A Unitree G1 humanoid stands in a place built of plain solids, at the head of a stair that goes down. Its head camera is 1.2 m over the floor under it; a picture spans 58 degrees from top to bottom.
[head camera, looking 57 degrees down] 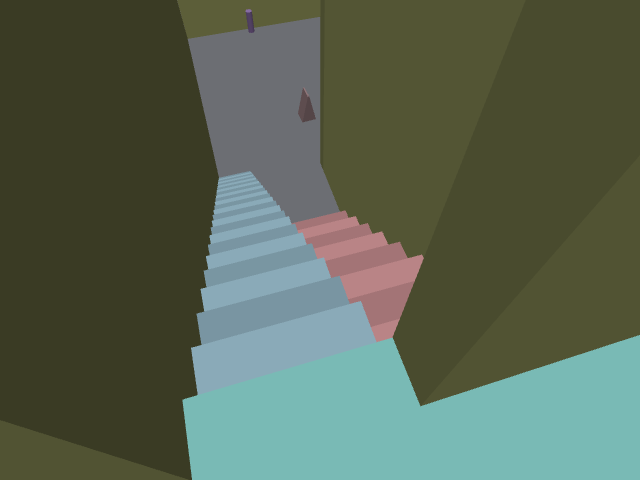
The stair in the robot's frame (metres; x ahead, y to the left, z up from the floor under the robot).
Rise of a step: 0.20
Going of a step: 0.22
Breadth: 0.60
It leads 17 degrees to the left of straight ahead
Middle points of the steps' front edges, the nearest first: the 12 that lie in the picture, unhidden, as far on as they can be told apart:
0.36 0.08 0.00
0.57 0.14 -0.21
0.78 0.21 -0.41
0.99 0.27 -0.61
1.20 0.33 -0.82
1.41 0.39 -1.02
1.62 0.46 -1.23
1.84 0.52 -1.43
2.05 0.58 -1.63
2.26 0.65 -1.84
2.47 0.71 -2.04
2.68 0.77 -2.25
